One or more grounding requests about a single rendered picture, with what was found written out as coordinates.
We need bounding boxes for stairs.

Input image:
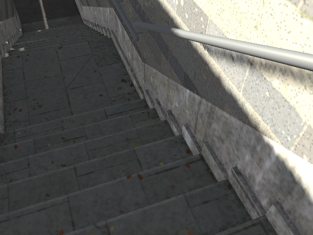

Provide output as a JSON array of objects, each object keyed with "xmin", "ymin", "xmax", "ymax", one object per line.
[
  {"xmin": 5, "ymin": 23, "xmax": 108, "ymax": 57},
  {"xmin": 0, "ymin": 98, "xmax": 278, "ymax": 235}
]

